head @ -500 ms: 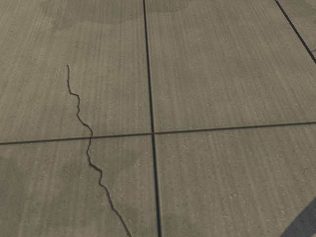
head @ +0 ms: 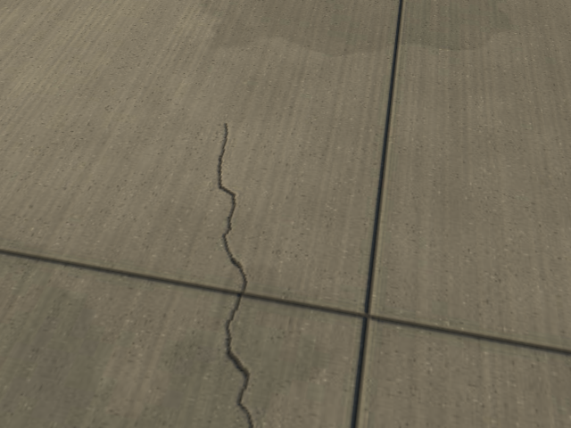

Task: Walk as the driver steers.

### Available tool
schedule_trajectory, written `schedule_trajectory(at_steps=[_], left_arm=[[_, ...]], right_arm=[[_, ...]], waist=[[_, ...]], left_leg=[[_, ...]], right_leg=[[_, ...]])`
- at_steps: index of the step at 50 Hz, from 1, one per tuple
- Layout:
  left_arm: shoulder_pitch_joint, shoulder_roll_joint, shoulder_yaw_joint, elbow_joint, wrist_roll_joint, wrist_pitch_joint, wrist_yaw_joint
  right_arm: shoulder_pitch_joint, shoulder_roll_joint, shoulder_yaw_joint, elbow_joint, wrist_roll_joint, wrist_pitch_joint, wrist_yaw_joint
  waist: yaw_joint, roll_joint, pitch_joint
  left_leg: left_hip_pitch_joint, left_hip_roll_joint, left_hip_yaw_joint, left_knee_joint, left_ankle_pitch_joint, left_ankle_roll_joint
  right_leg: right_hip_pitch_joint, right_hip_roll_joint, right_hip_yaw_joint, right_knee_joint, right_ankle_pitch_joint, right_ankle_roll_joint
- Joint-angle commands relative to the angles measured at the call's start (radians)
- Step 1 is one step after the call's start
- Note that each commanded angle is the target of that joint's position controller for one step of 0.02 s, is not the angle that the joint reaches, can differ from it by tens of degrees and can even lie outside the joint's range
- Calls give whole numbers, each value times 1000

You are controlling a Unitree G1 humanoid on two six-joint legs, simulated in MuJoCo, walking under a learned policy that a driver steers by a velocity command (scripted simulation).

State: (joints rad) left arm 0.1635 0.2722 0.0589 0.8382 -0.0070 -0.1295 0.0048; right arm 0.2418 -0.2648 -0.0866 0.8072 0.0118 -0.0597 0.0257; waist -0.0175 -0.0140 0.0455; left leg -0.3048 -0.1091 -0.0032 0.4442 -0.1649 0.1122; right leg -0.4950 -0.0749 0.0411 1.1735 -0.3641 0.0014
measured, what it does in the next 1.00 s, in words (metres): walks ahead: right foot, then left foot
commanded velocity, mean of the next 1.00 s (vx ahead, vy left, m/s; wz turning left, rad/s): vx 0.50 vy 0.00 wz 0.16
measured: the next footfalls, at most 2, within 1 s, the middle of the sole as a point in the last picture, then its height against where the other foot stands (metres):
right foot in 0.32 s outside the picture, level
left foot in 0.84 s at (226, 358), level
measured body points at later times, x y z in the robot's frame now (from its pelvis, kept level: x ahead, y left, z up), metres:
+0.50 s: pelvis +0.30 -0.05 +0.00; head +0.32 -0.06 +0.45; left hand +0.35 +0.23 -0.11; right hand +0.43 -0.31 -0.12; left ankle +0.24 +0.08 -0.65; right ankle +0.34 -0.14 -0.74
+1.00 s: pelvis +0.56 +0.05 +0.00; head +0.58 +0.07 +0.45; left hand +0.59 +0.34 -0.13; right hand +0.72 -0.20 -0.10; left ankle +0.58 +0.14 -0.74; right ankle +0.53 -0.11 -0.65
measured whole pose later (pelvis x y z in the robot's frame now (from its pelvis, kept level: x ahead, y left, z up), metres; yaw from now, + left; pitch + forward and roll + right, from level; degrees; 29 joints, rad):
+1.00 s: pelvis +0.56 +0.05 +0.00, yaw +7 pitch +2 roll +0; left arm 0.29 0.30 0.05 0.86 -0.03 -0.07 -0.01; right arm 0.21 -0.25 -0.05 0.76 -0.01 -0.09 0.02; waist 0.01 -0.04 0.01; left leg -0.30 -0.03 0.06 0.43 -0.17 0.06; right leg -0.49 -0.07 0.04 1.14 -0.34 -0.02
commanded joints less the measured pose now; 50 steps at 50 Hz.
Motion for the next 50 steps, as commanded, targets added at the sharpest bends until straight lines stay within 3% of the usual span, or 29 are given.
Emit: schedule_trajectory(at_steps=[1, 3, 6, 10, 13, 15, 16, 17, 18, 19, 20, 21, 22, 23, 26, 31, 34, 37, 39, 40, 41, 42, 43, 44, 45, 46, 47, 48, 50], left_arm=[[25, 94, 29, -70, 19, 10, 6], [-54, 75, 22, -102, 24, 17, 10], [-151, 44, 6, -127, 18, 13, -2], [-236, 66, 6, -161, 3, 0, -22], [-232, 102, 15, -175, 4, -13, -33], [-107, 134, 32, -144, 7, -20, -31], [33, 172, 47, -116, 20, -23, -27], [190, 248, 68, -96, 33, -21, -23], [266, 239, 71, -50, 14, -8, -37], [240, 157, 48, -57, -11, -2, -36], [162, 125, 36, -72, -9, 8, -32], [103, 111, 27, -82, 3, 15, -31], [72, 92, 19, -86, 13, 16, -32], [62, 84, 14, -84, 20, 14, -32], [81, 108, 20, -63, 7, 7, -29], [138, 148, 30, -33, -6, 23, -14], [202, 159, 31, -5, -14, 33, -12], [236, 166, 33, 18, -18, 48, -10], [229, 182, 38, 24, -19, 60, -5], [211, 192, 41, 23, -20, 64, -2], [198, 185, 37, 20, -20, 69, 0], [192, 151, 22, 5, -7, 68, 2], [269, 59, -8, -27, 6, 52, 1], [285, 62, -13, -16, -3, 30, -6], [221, 145, 10, -28, -32, 19, -13], [150, 149, 10, -44, -39, 17, -16], [117, 137, 12, -48, -28, 23, -13], [122, 133, 19, -43, -19, 37, -9], [167, 91, 15, -27, -21, 68, -6]], right_arm=[[-21, -132, -27, -85, 1, -21, -17], [11, -164, -36, -82, 5, -19, -31], [52, -155, -33, -74, 10, -10, -41], [132, -138, -24, -37, 10, -10, -37], [149, -149, -26, -27, 4, -2, -42], [120, -149, -24, -35, 2, 4, -43], [100, -122, -11, -50, -4, 3, -40], [181, -68, 8, -67, -7, -6, -38], [269, -41, 21, -52, 12, -19, -35], [181, -132, 5, -56, 25, -23, -32], [76, -152, 1, -83, 23, -25, -31], [20, -142, 2, -98, 8, -27, -31], [11, -128, -2, -101, -2, -27, -30], [31, -111, -1, -98, -2, -23, -29], [31, -69, 9, -101, -4, -13, -31], [-127, -37, 27, -141, -7, -22, -24], [-218, -37, 30, -165, 3, -28, -12], [-280, -52, 28, -195, 9, -35, 4], [-265, -74, 22, -199, 8, -40, 12], [-214, -93, 12, -188, 5, -42, 12], [-98, -126, -7, -152, 0, -42, 7], [73, -182, -30, -110, -8, -41, -3], [193, -281, -51, -94, -29, -33, -11], [223, -242, -40, -81, -10, -27, -7], [165, -181, -19, -85, -4, -26, -8], [102, -148, -8, -96, -5, -25, -10], [36, -122, 1, -96, -13, -27, -7], [-7, -91, 9, -99, -19, -36, -4], [-34, -89, 6, -85, -24, -53, 0]], waist=[[42, 19, -84], [22, 34, -58], [-26, 79, -51], [-73, 105, -36], [-56, 123, -30], [18, 134, -81], [83, 110, -197], [99, -56, -361], [87, -293, -430], [113, -171, -297], [107, -84, -164], [82, -30, -87], [54, -29, -52], [30, -54, -55], [16, -73, -56], [61, -53, -34], [98, -54, -14], [104, -62, 8], [77, -75, -3], [39, -82, -33], [-24, -69, -105], [-94, -35, -229], [-89, 172, -377], [-91, 294, -455], [-94, 201, -307], [-75, 138, -200], [-41, 85, -126], [-8, 100, -89], [28, 119, -71]], left_leg=[[109, 274, -315, -224, 301, 207], [62, 239, -264, -232, 311, 186], [36, 182, -194, -213, 232, 126], [132, 236, -252, -173, 142, 106], [257, 295, -316, -100, 211, 91], [281, 263, -296, 25, 448, 62], [210, 212, -252, 208, 476, 34], [-78, 96, -169, 544, 213, -31], [-338, 7, -151, 781, -409, -73], [-461, 67, -195, 872, -389, -66], [-491, 115, -151, 865, -293, -63], [-463, 155, -114, 811, -219, -64], [-423, 188, -105, 751, -172, -67], [-371, 208, -100, 714, -147, -70], [-356, 228, -67, 600, -103, -93], [-333, 215, -28, 281, 160, -116], [-296, 185, -6, 163, 234, -116], [-313, 171, -10, 98, 178, -90], [-269, 157, -5, 63, 108, -63], [-183, 135, 16, 41, 88, -46], [-12, 109, 41, 13, 101, -19], [261, 180, -27, 54, 137, 27], [643, 430, -423, 42, 60, 158], [715, 515, -728, -99, -57, 233], [610, 488, -610, -119, -134, 187], [466, 448, -460, -139, -105, 147], [326, 407, -365, -181, -61, 124], [233, 375, -293, -220, -7, 106], [130, 357, -200, -283, 62, 106]], right_leg=[[-115, -45, 20, -128, 74, 34], [-118, -23, 1, -279, 195, 58], [-43, 25, -20, -530, 428, 55], [-32, 40, -10, -647, 492, 24], [-47, 46, -9, -689, 363, -22], [113, 79, -47, -740, 329, -69], [340, 13, 10, -700, 379, -121], [718, -189, 300, -678, 356, -245], [886, -325, 671, -820, 128, -339], [814, -302, 659, -861, -77, -295], [668, -266, 523, -888, -64, -255], [527, -226, 424, -919, 34, -240], [439, -192, 359, -945, 125, -234], [388, -166, 311, -966, 187, -228], [344, -146, 205, -1013, 336, -245], [351, -102, 67, -1036, 431, -211], [383, -111, 49, -1022, 404, -200], [474, -158, 71, -980, 420, -189], [524, -182, 79, -931, 496, -171], [529, -174, 65, -868, 621, -157], [506, -134, 25, -733, 757, -135], [375, -85, -16, -511, 690, -100], [-6, 54, -80, -126, 306, -30], [-189, 117, 34, 60, -215, -19], [-290, 55, 76, 141, -183, -29], [-292, 7, 51, 116, -94, -38], [-258, -27, 36, 52, -20, -35], [-204, -56, 47, 1, 33, -32], [-126, -65, 54, -24, 93, -18]])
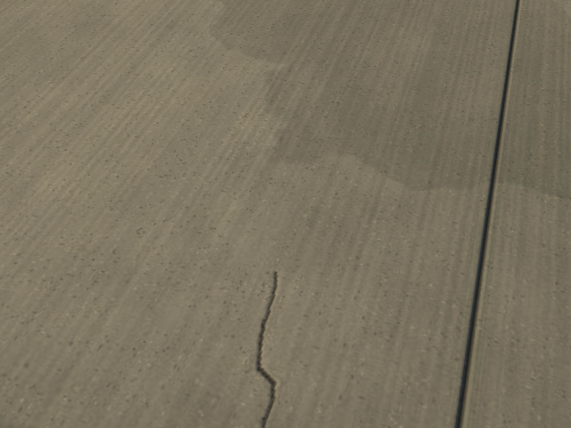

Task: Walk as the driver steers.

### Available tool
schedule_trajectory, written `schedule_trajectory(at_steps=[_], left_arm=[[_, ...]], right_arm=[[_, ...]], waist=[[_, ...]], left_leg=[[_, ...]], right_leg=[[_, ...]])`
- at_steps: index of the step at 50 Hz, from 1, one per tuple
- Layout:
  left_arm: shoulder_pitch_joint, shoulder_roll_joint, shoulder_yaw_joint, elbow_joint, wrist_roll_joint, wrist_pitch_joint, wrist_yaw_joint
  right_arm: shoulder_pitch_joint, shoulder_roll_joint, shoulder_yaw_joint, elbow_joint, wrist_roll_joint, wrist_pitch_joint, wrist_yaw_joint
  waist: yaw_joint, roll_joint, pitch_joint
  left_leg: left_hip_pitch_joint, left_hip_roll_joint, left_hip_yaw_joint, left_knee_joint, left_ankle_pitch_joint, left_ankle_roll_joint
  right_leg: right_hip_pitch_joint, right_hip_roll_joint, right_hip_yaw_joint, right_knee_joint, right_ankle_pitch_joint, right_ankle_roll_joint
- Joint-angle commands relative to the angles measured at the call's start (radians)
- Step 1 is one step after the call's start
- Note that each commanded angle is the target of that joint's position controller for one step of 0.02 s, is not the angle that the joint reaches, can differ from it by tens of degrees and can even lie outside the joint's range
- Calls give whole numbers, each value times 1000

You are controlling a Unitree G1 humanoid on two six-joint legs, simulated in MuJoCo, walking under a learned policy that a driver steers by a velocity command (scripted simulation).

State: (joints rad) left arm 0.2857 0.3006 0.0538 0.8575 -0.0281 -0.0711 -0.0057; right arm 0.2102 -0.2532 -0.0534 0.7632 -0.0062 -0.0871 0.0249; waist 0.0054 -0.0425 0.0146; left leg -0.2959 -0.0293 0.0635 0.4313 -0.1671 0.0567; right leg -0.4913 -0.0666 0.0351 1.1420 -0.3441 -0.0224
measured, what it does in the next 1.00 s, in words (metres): walks ahead, turning right: right foot, then left foot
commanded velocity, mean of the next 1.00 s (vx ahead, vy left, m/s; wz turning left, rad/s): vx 0.50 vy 0.00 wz -0.51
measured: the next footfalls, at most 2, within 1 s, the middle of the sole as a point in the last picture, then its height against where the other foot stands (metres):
right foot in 0.38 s outside the picture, level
left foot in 0.86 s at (313, 348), level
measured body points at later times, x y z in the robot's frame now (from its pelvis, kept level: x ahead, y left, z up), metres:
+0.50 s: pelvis +0.27 -0.07 -0.01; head +0.31 -0.09 +0.43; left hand +0.49 +0.15 -0.11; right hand +0.28 -0.37 -0.13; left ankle +0.17 +0.10 -0.63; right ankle +0.32 -0.16 -0.74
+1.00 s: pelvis +0.55 -0.11 -0.01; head +0.57 -0.12 +0.44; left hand +0.78 +0.07 -0.12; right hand +0.53 -0.42 -0.09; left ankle +0.65 -0.04 -0.74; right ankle +0.42 -0.19 -0.65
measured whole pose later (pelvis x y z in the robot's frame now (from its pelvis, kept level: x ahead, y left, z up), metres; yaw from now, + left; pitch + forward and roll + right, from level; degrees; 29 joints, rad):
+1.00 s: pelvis +0.55 -0.11 -0.01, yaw -34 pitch +2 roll +1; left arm 0.32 0.31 0.07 0.69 -0.03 -0.02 0.01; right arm 0.18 -0.26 -0.06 0.73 -0.01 -0.10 0.01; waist 0.00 -0.04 0.01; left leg -0.33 -0.02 0.04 0.49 -0.19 0.02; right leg -0.46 0.01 0.08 1.20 -0.39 -0.02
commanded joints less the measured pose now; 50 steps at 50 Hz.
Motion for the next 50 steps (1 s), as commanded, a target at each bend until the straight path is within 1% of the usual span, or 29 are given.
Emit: schedule_trajectory(at_steps=[1, 4, 8, 11, 14, 17, 18, 19, 20, 21, 22, 23, 24, 25, 26, 29, 31, 34, 36, 39, 41, 42, 43, 44, 45, 46, 47, 48, 50], left_arm=[[42, 53, 20, -50, 0, 18, 6], [-20, 48, 25, -74, 5, 23, 9], [-127, 23, 16, -108, 10, 13, -13], [-228, 2, 4, -157, 11, 12, -30], [-289, 8, 3, -209, 10, 14, -50], [-232, 48, 24, -230, 8, 19, -63], [-135, 81, 43, -214, 6, 21, -61], [25, 136, 75, -177, 5, 22, -50], [163, 234, 106, -152, 6, 34, -25], [102, 296, 108, -181, 1, 26, -23], [138, 213, 84, -187, 10, 20, -26], [111, 161, 71, -183, 14, 13, -24], [48, 137, 63, -189, 12, 7, -25], [-14, 102, 53, -204, 14, 5, -22], [-50, 89, 46, -224, 25, 6, -18], [-52, 121, 55, -230, 20, 2, -5], [-32, 145, 63, -224, 15, 4, 8], [7, 149, 65, -212, 8, 15, 18], [46, 153, 67, -198, 4, 21, 18], [70, 140, 65, -190, 1, 28, 21], [50, 135, 66, -196, 4, 32, 23], [41, 110, 57, -203, 7, 33, 22], [34, 54, 37, -219, 15, 29, 19], [150, -8, 17, -247, -3, 20, 20], [170, 60, 21, -246, -12, 16, 22], [95, 135, 42, -239, -12, 21, 21], [28, 141, 45, -251, -1, 28, 21], [-9, 131, 47, -263, 9, 31, 19], [-2, 98, 48, -267, 1, 41, 9]], right_arm=[[-2, -109, -31, -30, -7, -33, -1], [22, -127, -38, 2, -14, -39, -15], [35, -147, -40, 23, -8, -33, -29], [95, -167, -46, 54, 1, -18, -36], [128, -184, -53, 76, 14, 9, -40], [99, -222, -64, 66, 21, 33, -53], [89, -232, -66, 62, 20, 43, -58], [74, -229, -62, 55, 24, 46, -63], [98, -179, -42, 31, 0, 33, -62], [159, -61, -3, -20, -11, -4, -45], [64, -153, -20, -31, 23, -47, -23], [-11, -166, -22, -59, 52, -64, -14], [-24, -150, -18, -59, 37, -69, -19], [-31, -164, -28, -51, 10, -63, -27], [-13, -167, -33, -48, 2, -50, -26], [-4, -132, -28, -61, -9, -18, -28], [-75, -108, -17, -84, -12, -13, -31], [-187, -86, -5, -109, -5, -19, -21], [-235, -98, -7, -127, 8, -25, -14], [-244, -140, -23, -139, 15, -37, -4], [-182, -160, -37, -128, 17, -47, -2], [-101, -177, -49, -108, 12, -52, -7], [26, -220, -64, -96, -7, -57, -15], [154, -312, -88, -71, -26, -46, -19], [174, -260, -79, -59, 0, -38, -11], [124, -187, -58, -75, 7, -31, -14], [77, -160, -47, -82, 2, -22, -18], [36, -136, -38, -77, -3, -16, -19], [3, -113, -30, -68, -8, -18, -22]], waist=[[13, 137, -27], [5, 101, 2], [-31, 91, 29], [-77, 73, 65], [-89, 78, 79], [-29, 132, 7], [28, 143, -52], [116, 120, -134], [154, -26, -239], [42, -231, -338], [121, -105, -392], [118, -65, -259], [64, 40, -154], [29, 48, -111], [-2, 33, -84], [-29, 22, -57], [-10, 10, -32], [40, -25, -22], [62, -39, -23], [53, -59, -28], [11, -90, -36], [-32, -89, -71], [-92, -28, -181], [-72, 248, -332], [-74, 341, -327], [-93, 224, -192], [-87, 153, -111], [-67, 130, -46], [-29, 172, -10]], left_leg=[[105, 276, -223, -290, 105, 165], [135, 272, -120, -309, 204, 156], [165, 241, 13, -321, 240, 113], [259, 274, 49, -308, 260, 107], [388, 313, 72, -240, 364, 95], [432, 317, 117, -61, 810, 59], [416, 304, 133, 82, 937, 44], [318, 264, 158, 296, 891, 10], [47, 210, 160, 618, 491, -34], [-377, -35, 16, 973, -388, -94], [-486, 14, -180, 1024, -384, -68], [-534, 58, -168, 984, -312, -45], [-500, 104, -160, 871, -240, -39], [-432, 134, -154, 778, -205, -46], [-370, 146, -155, 745, -182, -54], [-321, 141, -127, 609, -126, -101], [-312, 122, -112, 460, -1, -125], [-229, 68, -101, 224, 209, -130], [-195, 43, -109, 153, 251, -127], [-173, 35, -144, 76, 180, -100], [-92, 31, -136, 43, 108, -67], [29, 36, -125, 10, 105, -41], [249, 159, -230, 28, 73, 17], [610, 393, -631, -29, -120, 174], [637, 465, -881, -118, -368, 210], [524, 426, -755, -140, -427, 167], [406, 384, -607, -142, -324, 131], [295, 340, -496, -165, -209, 120], [178, 288, -352, -215, -87, 105]], right_leg=[[-140, -72, 68, -7, 106, 14], [-219, -62, 100, -114, 248, 30], [-188, -42, 35, -348, 449, 23], [-217, -36, -7, -453, 452, 6], [-264, -20, -48, -507, 338, -23], [-112, 60, -135, -515, 182, -76], [20, 103, -157, -523, 152, -101], [263, 137, -145, -598, 221, -141], [581, -33, 125, -606, 266, -211], [872, -268, 729, -758, 139, -423], [902, -272, 760, -831, 93, -402], [804, -234, 596, -826, 138, -355], [636, -184, 472, -832, 236, -314], [511, -150, 393, -846, 328, -290], [419, -127, 357, -872, 385, -288], [286, -97, 287, -913, 480, -296], [235, -60, 232, -919, 463, -270], [197, -9, 195, -896, 351, -216], [216, -24, 235, -876, 290, -202], [305, -60, 333, -794, 222, -182], [326, -65, 379, -727, 230, -161], [308, -27, 363, -652, 259, -134], [224, 28, 299, -433, 213, -96], [-104, 169, 148, -85, -82, -18], [-285, 122, 140, 99, -255, -1], [-337, 74, 148, 172, -170, 6], [-323, 39, 107, 176, -97, 11], [-298, 12, 99, 129, -42, 13], [-219, -32, 85, 68, 13, 12]])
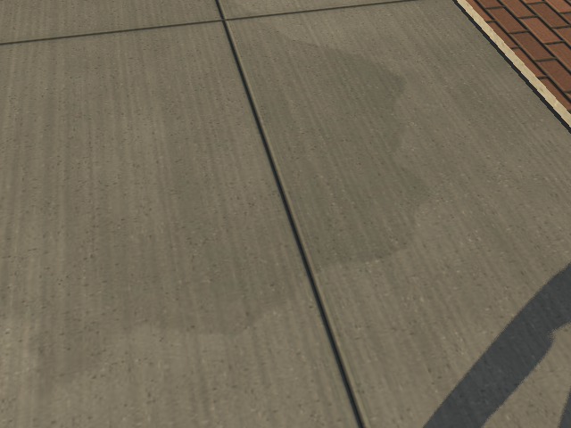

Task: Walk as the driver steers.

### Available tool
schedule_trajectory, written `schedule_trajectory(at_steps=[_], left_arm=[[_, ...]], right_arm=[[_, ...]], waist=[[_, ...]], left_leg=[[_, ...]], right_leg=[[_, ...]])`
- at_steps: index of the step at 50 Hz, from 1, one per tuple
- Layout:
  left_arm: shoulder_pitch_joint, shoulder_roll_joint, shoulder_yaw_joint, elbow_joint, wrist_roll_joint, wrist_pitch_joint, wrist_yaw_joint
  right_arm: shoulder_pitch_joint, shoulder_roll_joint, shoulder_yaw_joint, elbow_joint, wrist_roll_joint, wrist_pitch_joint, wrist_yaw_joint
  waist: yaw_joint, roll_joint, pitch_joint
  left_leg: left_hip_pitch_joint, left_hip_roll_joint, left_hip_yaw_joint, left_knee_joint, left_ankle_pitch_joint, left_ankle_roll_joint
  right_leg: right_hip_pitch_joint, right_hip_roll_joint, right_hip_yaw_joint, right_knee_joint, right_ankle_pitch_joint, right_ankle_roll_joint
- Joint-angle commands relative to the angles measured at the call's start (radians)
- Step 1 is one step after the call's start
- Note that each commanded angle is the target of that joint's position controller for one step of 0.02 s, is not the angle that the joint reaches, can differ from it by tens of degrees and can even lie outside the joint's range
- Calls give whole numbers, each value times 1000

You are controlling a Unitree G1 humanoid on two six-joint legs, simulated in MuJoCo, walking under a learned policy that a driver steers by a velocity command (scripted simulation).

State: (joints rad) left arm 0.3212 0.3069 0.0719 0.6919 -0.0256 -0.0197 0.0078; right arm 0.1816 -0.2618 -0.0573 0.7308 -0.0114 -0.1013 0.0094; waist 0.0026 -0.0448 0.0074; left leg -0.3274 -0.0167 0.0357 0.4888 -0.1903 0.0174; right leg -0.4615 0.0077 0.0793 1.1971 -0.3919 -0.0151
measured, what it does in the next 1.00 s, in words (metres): walks ahead: right foot, then left foot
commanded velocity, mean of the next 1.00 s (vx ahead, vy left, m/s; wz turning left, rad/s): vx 0.32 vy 0.00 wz -0.19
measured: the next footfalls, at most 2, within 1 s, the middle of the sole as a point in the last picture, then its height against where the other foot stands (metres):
right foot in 0.36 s outside the picture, level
left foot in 0.80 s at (285, 405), level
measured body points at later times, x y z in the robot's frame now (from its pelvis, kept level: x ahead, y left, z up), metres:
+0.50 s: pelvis +0.26 -0.08 +0.00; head +0.29 -0.09 +0.45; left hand +0.45 +0.15 -0.09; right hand +0.27 -0.37 -0.13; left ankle +0.19 +0.09 -0.64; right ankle +0.29 -0.17 -0.73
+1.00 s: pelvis +0.41 -0.07 +0.00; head +0.43 -0.07 +0.45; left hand +0.53 +0.18 -0.14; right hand +0.52 -0.34 -0.12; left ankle +0.50 +0.02 -0.73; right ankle +0.33 -0.19 -0.73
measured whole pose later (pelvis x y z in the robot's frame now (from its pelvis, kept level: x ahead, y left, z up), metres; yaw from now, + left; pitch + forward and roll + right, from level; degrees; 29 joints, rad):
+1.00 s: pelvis +0.41 -0.07 +0.00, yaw -10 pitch +1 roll +0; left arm 0.23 0.25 0.04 0.88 0.01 0.03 0.03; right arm 0.09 -0.22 -0.02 0.86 -0.01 -0.01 0.01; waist 0.02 -0.01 0.01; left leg -0.39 -0.01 0.03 0.53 -0.16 0.03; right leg -0.17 -0.01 0.01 0.54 -0.38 0.01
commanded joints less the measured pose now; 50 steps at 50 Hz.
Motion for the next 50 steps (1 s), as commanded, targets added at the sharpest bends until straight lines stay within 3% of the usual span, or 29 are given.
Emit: schedule_trajectory(at_steps=[1, 4, 7, 10, 14, 16, 17, 18, 19, 20, 21, 22, 23, 24, 26, 28, 30, 32, 36, 39, 40, 41, 42, 43, 44, 45, 47, 48, 50], left_arm=[[-35, 71, 26, -102, -5, -5, -7], [-81, 46, 18, -125, 3, 3, -8], [-133, 21, 5, -129, 7, -7, -16], [-235, 2, -8, -147, 8, -23, -35], [-321, 16, -8, -184, 3, -31, -53], [-275, 49, 7, -179, 10, -33, -54], [-163, 78, 26, -147, 16, -33, -51], [-10, 131, 54, -98, 18, -29, -41], [147, 224, 78, -73, 27, -20, -21], [139, 268, 72, -75, 22, -25, -24], [120, 175, 48, -75, 19, -33, -31], [51, 148, 34, -75, 22, -39, -32], [-19, 119, 24, -76, 24, -42, -34], [-70, 88, 16, -79, 28, -45, -37], [-110, 72, 13, -70, 35, -56, -35], [-126, 87, 16, -48, 35, -66, -28], [-136, 93, 16, -27, 34, -62, -15], [-120, 100, 17, -5, 36, -53, -7], [-83, 107, 14, 52, 30, -37, -4], [-106, 88, 7, 79, 15, -26, 1], [-54, 65, 0, 93, 27, -29, 2], [49, 38, -8, 105, 53, -38, 0], [100, -2, -22, 131, 50, -31, 7], [54, 28, -18, 130, 39, -14, 14], [19, 36, -14, 124, 27, 7, 20], [6, 38, -12, 132, 26, 29, 25], [-4, 44, -11, 146, 39, 59, 29], [-7, 62, -9, 155, 42, 63, 27], [-30, 57, -7, 175, 38, 50, 27]], right_arm=[[31, -106, -28, -28, 1, -8, -7], [46, -145, -42, 0, 2, -17, -9], [69, -161, -44, 28, 5, -12, -6], [96, -183, -45, 53, 19, 0, -5], [160, -220, -53, 99, 43, 21, -2], [154, -241, -57, 112, 51, 33, -5], [141, -242, -54, 117, 55, 39, -8], [154, -212, -41, 118, 46, 38, -12], [164, -137, -12, 80, 11, 29, -12], [240, -67, 16, 71, 10, 6, -2], [152, -167, -12, 70, 44, -7, 6], [77, -180, -15, 44, 58, -14, 8], [57, -166, -13, 49, 41, -14, 0], [63, -165, -18, 57, 23, -5, -4], [124, -130, -15, 81, 21, 23, -6], [126, -103, -9, 83, 13, 43, -12], [73, -78, 2, 69, 3, 48, -15], [12, -68, 10, 60, 3, 45, -8], [-57, -99, 4, 43, 6, 42, 4], [-13, -123, -10, 60, -9, 36, 8], [1, -168, -21, 64, -16, 34, 1], [-13, -218, -27, 52, -23, 36, -7], [-12, -141, -9, 62, -21, 52, -11], [-17, -82, 7, 65, -9, 64, -8], [-40, -71, 14, 72, -6, 72, -4], [-73, -79, 14, 69, -5, 78, -1], [-159, -104, 8, 54, -2, 84, 3], [-175, -101, 8, 49, 1, 84, 3], [-156, -101, 8, 68, 0, 74, -1]], waist=[[-22, 177, 0], [-22, 135, 12], [-37, 109, 12], [-70, 102, 44], [-81, 118, 74], [-32, 142, 38], [41, 138, -33], [109, 121, -132], [151, -39, -275], [79, -219, -399], [117, -105, -334], [97, -94, -184], [57, -29, -121], [20, -23, -80], [-33, -29, -88], [-55, -24, -76], [-51, -30, -61], [-21, -39, -68], [6, -42, -73], [-35, -22, -82], [-21, 38, -101], [45, 148, -167], [41, 241, -230], [18, 229, -217], [23, 222, -195], [32, 206, -167], [55, 187, -103], [41, 148, -59], [20, 96, -37]], left_leg=[[191, 269, -275, -293, -22, 152], [202, 289, -177, -329, 106, 179], [228, 271, -85, -337, 193, 177], [233, 253, -8, -340, 207, 160], [333, 303, -8, -309, 271, 150], [375, 309, 13, -210, 515, 130], [356, 280, 57, -72, 673, 106], [249, 235, 97, 123, 673, 72], [-54, 161, 126, 481, 305, 17], [-312, 10, -16, 746, -403, -16], [-417, 59, -114, 832, -384, -7], [-451, 94, -87, 818, -304, 0], [-409, 128, -77, 760, -233, -7], [-351, 146, -76, 708, -199, -18], [-232, 151, -77, 656, -158, -41], [-202, 135, -66, 569, -102, -64], [-183, 130, -60, 416, -2, -71], [-136, 108, -49, 267, 128, -64], [-91, 78, -63, 125, 185, -42], [25, 53, -48, -29, 250, 5], [122, 107, -101, -59, 567, 31], [287, 220, -197, 5, 843, 101], [346, 298, -294, 0, 804, 213], [303, 307, -340, -42, 657, 242], [265, 299, -358, -76, 472, 232], [208, 280, -353, -103, 310, 205], [44, 206, -269, -135, 3, 113], [16, 154, -203, -137, -107, 73], [62, 113, -156, -96, -26, 46]], right_leg=[[-238, -112, 27, -4, 75, 8], [-279, -126, 24, -97, 153, 25], [-257, -115, 15, -267, 283, 24], [-193, -92, -46, -457, 379, 12], [-161, -70, -86, -587, 300, -25], [-53, -29, -120, -641, 231, -62], [122, 7, -151, -697, 274, -89], [376, 16, -141, -691, 316, -116], [718, -210, 173, -668, 326, -202], [865, -398, 626, -815, 195, -337], [814, -375, 585, -856, 140, -303], [670, -342, 416, -863, 323, -271], [540, -295, 295, -864, 519, -247], [434, -258, 204, -877, 675, -233], [321, -238, 123, -921, 812, -235], [264, -226, 53, -946, 898, -244], [240, -198, -14, -948, 909, -226], [246, -173, -54, -943, 878, -203], [314, -204, -21, -901, 785, -187], [323, -176, -2, -778, 644, -135], [301, -117, -24, -713, 538, -85], [209, -43, -52, -629, 284, -32], [154, -12, -63, -553, 27, 18], [144, -16, -49, -535, -84, 36], [133, -27, -40, -548, -89, 37], [152, -36, -37, -595, -45, 34], [266, -47, -35, -740, 102, 13], [245, -52, -37, -757, 86, -1], [219, -50, -38, -761, 94, -10]])
Keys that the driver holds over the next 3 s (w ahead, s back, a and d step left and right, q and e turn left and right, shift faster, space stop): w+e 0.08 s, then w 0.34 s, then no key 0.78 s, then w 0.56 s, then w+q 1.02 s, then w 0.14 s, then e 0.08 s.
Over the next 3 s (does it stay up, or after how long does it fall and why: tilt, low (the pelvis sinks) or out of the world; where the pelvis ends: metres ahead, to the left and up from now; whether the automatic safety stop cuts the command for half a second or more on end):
stays up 1.24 -0.08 -0.01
